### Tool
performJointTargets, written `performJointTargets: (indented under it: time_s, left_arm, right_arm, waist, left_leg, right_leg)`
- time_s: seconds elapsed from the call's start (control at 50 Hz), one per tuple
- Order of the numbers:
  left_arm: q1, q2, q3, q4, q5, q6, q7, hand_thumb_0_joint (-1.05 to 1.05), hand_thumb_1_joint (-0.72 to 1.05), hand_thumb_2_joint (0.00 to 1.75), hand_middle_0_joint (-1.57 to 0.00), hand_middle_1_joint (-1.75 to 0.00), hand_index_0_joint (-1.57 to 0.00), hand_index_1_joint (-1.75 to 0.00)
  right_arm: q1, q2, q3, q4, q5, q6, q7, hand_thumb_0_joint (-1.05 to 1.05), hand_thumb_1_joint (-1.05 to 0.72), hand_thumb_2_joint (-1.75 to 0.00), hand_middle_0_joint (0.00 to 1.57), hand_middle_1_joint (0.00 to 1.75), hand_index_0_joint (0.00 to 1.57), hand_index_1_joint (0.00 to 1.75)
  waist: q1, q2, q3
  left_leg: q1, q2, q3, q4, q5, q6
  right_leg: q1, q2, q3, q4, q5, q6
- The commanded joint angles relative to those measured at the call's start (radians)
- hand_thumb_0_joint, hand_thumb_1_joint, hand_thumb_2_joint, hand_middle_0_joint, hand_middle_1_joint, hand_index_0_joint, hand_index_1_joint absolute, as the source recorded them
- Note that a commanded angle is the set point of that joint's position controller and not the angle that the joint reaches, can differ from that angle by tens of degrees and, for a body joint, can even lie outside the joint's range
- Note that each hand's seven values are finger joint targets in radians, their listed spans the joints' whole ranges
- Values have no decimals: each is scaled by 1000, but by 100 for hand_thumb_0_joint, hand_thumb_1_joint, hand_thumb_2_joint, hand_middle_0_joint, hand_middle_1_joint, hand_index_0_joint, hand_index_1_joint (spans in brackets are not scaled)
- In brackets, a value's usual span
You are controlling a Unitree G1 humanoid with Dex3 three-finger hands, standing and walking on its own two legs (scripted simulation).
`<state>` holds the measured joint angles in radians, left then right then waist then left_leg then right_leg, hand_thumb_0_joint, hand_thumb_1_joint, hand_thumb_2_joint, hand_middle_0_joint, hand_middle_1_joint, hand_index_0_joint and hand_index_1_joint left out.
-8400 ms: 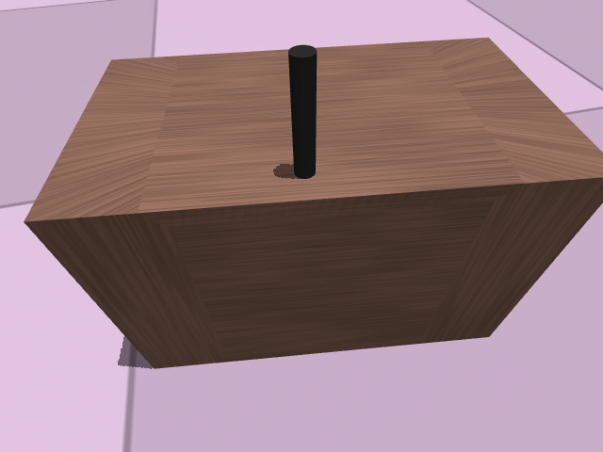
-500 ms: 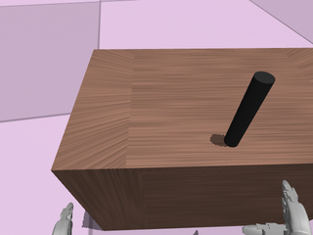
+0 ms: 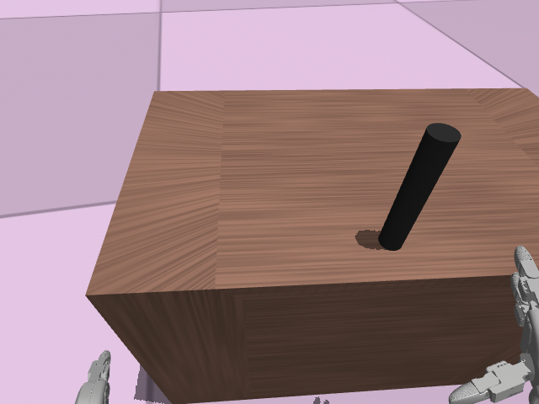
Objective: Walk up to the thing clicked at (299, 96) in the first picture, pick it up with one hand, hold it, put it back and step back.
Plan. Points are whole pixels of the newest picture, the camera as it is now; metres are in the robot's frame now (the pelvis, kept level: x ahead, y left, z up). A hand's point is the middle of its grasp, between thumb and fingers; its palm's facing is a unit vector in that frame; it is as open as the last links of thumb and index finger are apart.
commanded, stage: rise first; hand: right
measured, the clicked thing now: (412, 195) +0.41 -0.23 +0.10
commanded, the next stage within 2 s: go down in 0.78 s
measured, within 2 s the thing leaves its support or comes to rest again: neither
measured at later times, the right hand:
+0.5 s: hand (516, 328) +0.18 -0.25 +0.12, palm faces +0.32 +0.85 -0.42, open 17.4 cm
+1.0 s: hand (525, 315) +0.18 -0.25 +0.15, palm faces +0.35 +0.83 -0.44, open 17.1 cm
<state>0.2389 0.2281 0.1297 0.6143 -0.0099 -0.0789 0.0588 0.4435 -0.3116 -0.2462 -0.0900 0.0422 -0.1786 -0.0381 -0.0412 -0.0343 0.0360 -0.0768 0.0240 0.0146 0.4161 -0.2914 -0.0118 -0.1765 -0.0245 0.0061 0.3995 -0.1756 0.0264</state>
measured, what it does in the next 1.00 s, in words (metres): stands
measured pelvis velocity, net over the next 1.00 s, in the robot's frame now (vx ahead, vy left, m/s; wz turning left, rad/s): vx -0.01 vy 0.00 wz -0.01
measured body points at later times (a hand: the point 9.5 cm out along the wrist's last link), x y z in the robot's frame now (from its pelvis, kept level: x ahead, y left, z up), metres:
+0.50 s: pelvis -0.01 -0.01 +0.00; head -0.01 +0.01 +0.45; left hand +0.15 +0.26 -0.09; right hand +0.16 -0.30 +0.15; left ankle -0.04 +0.12 -0.74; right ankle +0.03 -0.14 -0.74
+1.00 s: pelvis -0.01 +0.00 +0.00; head -0.01 +0.02 +0.45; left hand +0.16 +0.26 -0.09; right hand +0.16 -0.29 +0.18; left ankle -0.04 +0.12 -0.74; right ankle +0.03 -0.14 -0.74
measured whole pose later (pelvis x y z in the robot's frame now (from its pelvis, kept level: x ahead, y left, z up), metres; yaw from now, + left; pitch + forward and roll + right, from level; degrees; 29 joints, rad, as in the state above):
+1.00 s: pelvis -0.01 +0.00 +0.00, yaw +0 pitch -3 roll +0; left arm 0.24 0.21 0.17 0.62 0.00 -0.11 0.03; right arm 0.46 -0.32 -0.35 -0.29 0.04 -0.36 0.00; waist -0.05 -0.04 0.04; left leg -0.09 0.03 0.02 0.44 -0.29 -0.01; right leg -0.18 -0.02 0.01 0.41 -0.17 0.03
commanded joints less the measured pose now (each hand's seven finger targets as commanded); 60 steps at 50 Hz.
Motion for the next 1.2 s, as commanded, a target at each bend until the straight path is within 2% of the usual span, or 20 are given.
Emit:
performJointTargets:
  time_s: [0.0, 0.08, 0.34, 0.44, 0.48, 0.72, 0.76, 0.8, 0.84, 0.86, 0.88, 0.9, 0.92, 0.94, 0.96, 0.98, 1.08, 1.12, 1.14, 1.18]
  left_arm:
    - [-54, 168, 93, -119, -10, -49, 4, 0, -55, 3, -6, -5, -6, -5]
    - [-96, 115, 45, -152, -13, -62, -8, 0, -55, 3, -6, -5, -6, -5]
    - [-66, 149, 97, -135, -9, -84, -6, 0, -56, 5, -6, -5, -6, -6]
    - [-97, 116, 65, -151, -9, -89, -11, 0, -56, 6, -6, -5, -5, -6]
    - [-89, 147, 101, -139, -10, -87, -7, 0, -56, 6, -6, -5, -5, -6]
    - [-88, 149, 109, -117, -11, -85, -13, 0, -56, 8, -6, -6, -5, -7]
    - [-81, 93, 54, -103, -15, -82, -21, 0, -57, 8, -6, -6, -6, -7]
    - [-99, 121, 86, -111, -14, -83, -15, 0, -57, 8, -6, -6, -6, -7]
    - [-144, 92, 54, -167, 15, -93, -22, 0, -56, 7, -7, -6, -6, -7]
    - [-89, 185, 141, -157, -12, -85, -6, 0, -55, 8, -6, -7, -6, -7]
    - [-62, 171, 125, -142, -8, -80, -5, 0, -50, 1, -6, -6, -8, -4]
    - [-67, 102, 59, -164, 17, -82, -22, 0, -56, 8, -6, -6, -6, -7]
    - [-105, 168, 128, -179, -11, -78, -8, 0, -50, 1, -6, -6, -7, -4]
    - [-66, 104, 80, -155, 12, -77, -18, 0, -53, 4, -6, -5, -6, -5]
    - [-68, 99, 77, -126, 7, -76, -18, 0, -54, 5, -5, -5, -6, -5]
    - [-76, 125, 95, -144, 7, -76, -15, 0, -53, 4, -6, -5, -6, -5]
    - [-151, 101, 60, -66, 2, -64, -4, 0, -54, 4, -6, -5, -6, -4]
    - [-178, 153, 93, -61, 2, -68, 15, 0, -54, 3, -6, -4, -6, -4]
    - [-205, 120, 56, -51, -1, -70, 19, 0, -54, 4, -6, -4, -6, -4]
    - [-204, 141, 50, -45, -3, -76, 39, 0, -54, 4, -6, -4, -6, -4]
  right_arm:
    - [-10, -176, -137, -230, 9, -73, -8, 0, 55, -3, 4, 5, 5, 5]
    - [-57, -158, -116, -313, 10, -102, 1, 0, 52, -4, 5, 5, 5, 5]
    - [-28, -190, -169, -356, 13, -159, 2, 0, 52, -4, 5, 5, 5, 5]
    - [-22, -181, -164, -379, 13, -173, 5, 0, 52, -5, 5, 5, 5, 6]
    - [-20, -190, -175, -375, 12, -177, 5, 0, 52, -5, 5, 5, 5, 5]
    - [-18, -188, -188, -397, 18, -189, 13, 0, 49, -6, 5, 6, 5, 6]
    - [-12, -175, -172, -415, 16, -194, 17, 0, 48, -6, 5, 6, 5, 6]
    - [-26, -197, -192, -430, 16, -197, 15, 0, 48, -7, 5, 6, 5, 6]
    - [-57, -103, -155, -444, -1, -232, 26, 0, 43, -7, 5, 6, 5, 6]
    - [-50, -252, -254, -428, 21, -210, 11, 0, 45, -7, 5, 6, 5, 6]
    - [-44, -266, -268, -410, 19, -203, 7, 0, 43, -9, 3, 6, 4, 6]
    - [-39, -156, -207, -393, -5, -233, 25, 0, 44, -7, 5, 6, 5, 6]
    - [-37, -246, -254, -375, 16, -215, 11, 0, 42, -9, 4, 6, 5, 6]
    - [-34, -143, -216, -366, 2, -243, 24, 0, 50, -9, 2, 6, 4, 6]
    - [-59, -130, -203, -371, 18, -254, 35, 0, 51, -9, 2, 6, 4, 6]
    - [-64, -199, -282, -324, 26, -253, 35, 0, 53, -8, 2, 6, 4, 6]
    - [-214, -237, -300, -243, 71, -233, 97, 0, 56, -9, 1, 7, 4, 7]
    - [-294, -321, -358, -196, 86, -218, 126, 0, 58, -9, 1, 7, 3, 7]
    - [-355, -301, -334, -183, 100, -217, 149, 0, 58, -9, 1, 7, 3, 7]
    - [-399, -357, -382, -100, 131, -196, 186, 0, 59, -9, 1, 7, 3, 7]
  waist:
    - [-6, -10, -53]
    - [-4, 5, -55]
    - [-11, 0, -50]
    - [-17, 3, -63]
    - [-10, 0, -66]
    - [-9, 15, -67]
    - [-21, -5, -61]
    - [-17, -9, -72]
    - [12, 92, -152]
    - [-20, 32, -83]
    - [-16, 36, -63]
    - [2, 115, -125]
    - [-28, 10, -63]
    - [11, 82, -109]
    - [0, 58, -95]
    - [-5, 37, -86]
    - [15, 3, -35]
    - [25, -18, -69]
    - [27, -25, -57]
    - [18, -8, -96]
  left_leg:
    - [-92, -17, 45, -79, 196, 4]
    - [-94, -23, 50, -83, 164, 10]
    - [-97, -21, 50, -87, 117, 14]
    - [-85, -20, 47, -88, 136, 12]
    - [-88, -26, 50, -83, 131, 16]
    - [-84, -25, 51, -78, 165, 11]
    - [-84, -23, 50, -75, 177, 11]
    - [-83, -21, 48, -73, 180, 10]
    - [-94, -36, 47, -49, 203, -6]
    - [-85, -8, 41, -82, 189, -1]
    - [-85, -7, 39, -91, 180, -3]
    - [-92, -29, 40, -63, 181, -9]
    - [-81, -5, 37, -84, 180, 1]
    - [-103, -30, 37, -53, 194, -8]
    - [-117, -29, 41, -50, 191, -6]
    - [-116, -27, 37, -56, 171, -4]
    - [-159, -15, 17, -74, 116, -6]
    - [-158, -8, 0, -79, 115, -8]
    - [-168, -5, -7, -84, 100, -10]
    - [-141, -5, -2, -77, 124, -12]
  right_leg:
    - [85, 28, -60, -45, 131, -39]
    - [89, 21, -51, -49, 108, -37]
    - [86, 27, -50, -56, 73, -37]
    - [88, 26, -50, -49, 93, -39]
    - [93, 21, -48, -56, 92, -37]
    - [96, 23, -48, -47, 121, -39]
    - [93, 25, -49, -44, 134, -39]
    - [96, 26, -50, -41, 136, -38]
    - [131, 26, -29, -14, 146, -39]
    - [104, 37, -56, -31, 135, -43]
    - [99, 38, -55, -32, 123, -46]
    - [125, 33, -33, -13, 123, -42]
    - [91, 40, -56, -35, 125, -42]
    - [116, 32, -37, -15, 128, -40]
    - [108, 35, -34, -15, 127, -39]
    - [94, 36, -37, -18, 106, -38]
    - [50, 40, -34, -16, 44, -37]
    - [62, 40, -30, -11, 36, -36]
    - [59, 40, -27, -8, 24, -36]
    - [64, 37, -15, -6, 40, -37]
